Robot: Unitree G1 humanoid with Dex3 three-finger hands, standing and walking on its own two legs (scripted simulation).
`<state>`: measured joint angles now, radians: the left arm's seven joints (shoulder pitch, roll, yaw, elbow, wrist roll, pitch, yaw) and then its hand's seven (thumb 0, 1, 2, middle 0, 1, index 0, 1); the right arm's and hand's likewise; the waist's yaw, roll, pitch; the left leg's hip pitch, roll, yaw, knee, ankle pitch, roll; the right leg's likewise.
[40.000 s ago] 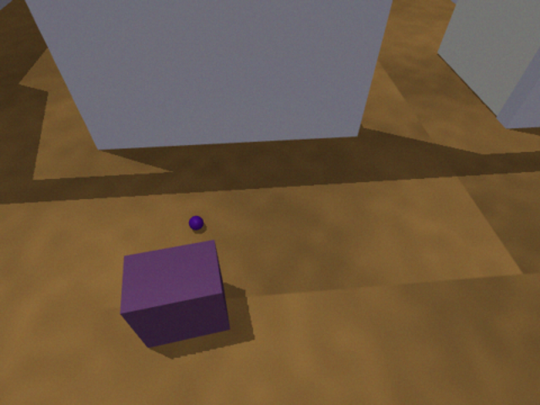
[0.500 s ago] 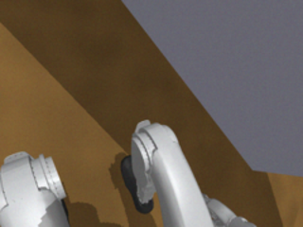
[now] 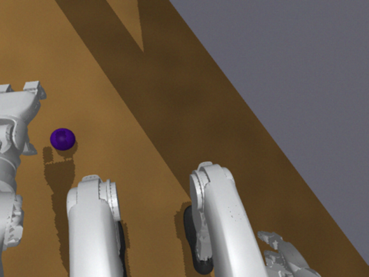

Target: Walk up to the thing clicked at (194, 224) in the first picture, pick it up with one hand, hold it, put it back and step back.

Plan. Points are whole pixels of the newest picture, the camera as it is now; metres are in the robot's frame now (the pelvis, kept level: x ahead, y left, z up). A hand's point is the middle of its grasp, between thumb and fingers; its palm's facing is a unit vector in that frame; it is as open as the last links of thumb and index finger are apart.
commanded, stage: withdraw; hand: left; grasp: from above
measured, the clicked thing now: (63, 139) +0.47 +0.28 -0.33
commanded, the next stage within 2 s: home in 0.18 s
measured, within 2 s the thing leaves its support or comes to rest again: neither
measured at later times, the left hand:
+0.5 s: hand (35, 125) +0.47 +0.31 -0.20, palm faces -0.32 -0.12 -0.94, open 12.9 cm
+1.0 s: hand out of the picture +0.31 +0.26 +0.03, palm faces -0.15 -0.79 -0.59, open 7.6 cm
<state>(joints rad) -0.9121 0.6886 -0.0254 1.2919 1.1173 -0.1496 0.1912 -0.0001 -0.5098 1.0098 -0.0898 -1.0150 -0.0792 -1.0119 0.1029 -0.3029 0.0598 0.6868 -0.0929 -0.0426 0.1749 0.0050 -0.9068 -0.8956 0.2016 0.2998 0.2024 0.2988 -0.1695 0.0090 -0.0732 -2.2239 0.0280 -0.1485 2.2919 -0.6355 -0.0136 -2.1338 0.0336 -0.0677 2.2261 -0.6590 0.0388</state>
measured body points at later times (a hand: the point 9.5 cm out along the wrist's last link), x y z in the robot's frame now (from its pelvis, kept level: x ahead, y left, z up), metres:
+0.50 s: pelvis +0.01 +0.01 -0.03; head +0.25 +0.08 +0.34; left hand +0.48 +0.31 -0.14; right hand +0.05 -0.25 -0.14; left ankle +0.09 +0.13 -0.33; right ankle +0.11 -0.12 -0.33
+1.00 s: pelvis +0.01 +0.00 +0.14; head +0.17 +0.05 +0.56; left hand +0.31 +0.30 +0.07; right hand +0.23 -0.24 +0.04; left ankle +0.09 +0.13 -0.33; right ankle +0.11 -0.13 -0.33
